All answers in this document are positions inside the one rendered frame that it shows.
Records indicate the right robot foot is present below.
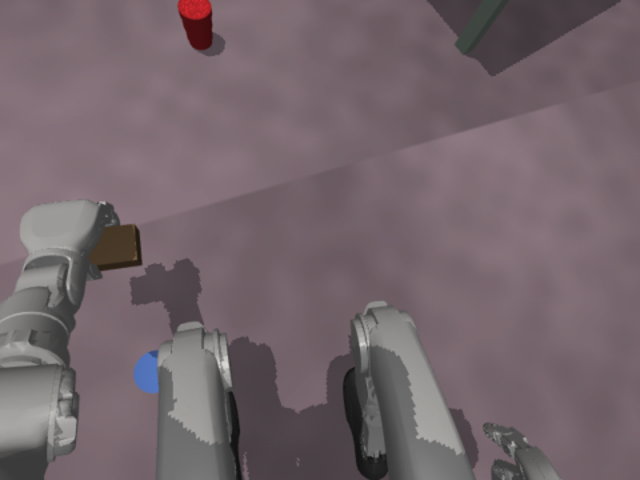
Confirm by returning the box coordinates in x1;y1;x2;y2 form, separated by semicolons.
343;367;388;480

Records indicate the right robot hand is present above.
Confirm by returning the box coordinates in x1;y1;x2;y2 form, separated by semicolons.
483;423;562;480

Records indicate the left robot arm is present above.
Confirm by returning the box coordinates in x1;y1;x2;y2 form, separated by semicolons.
0;248;88;480

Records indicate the left robot hand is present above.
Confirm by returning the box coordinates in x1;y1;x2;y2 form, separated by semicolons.
19;199;120;281

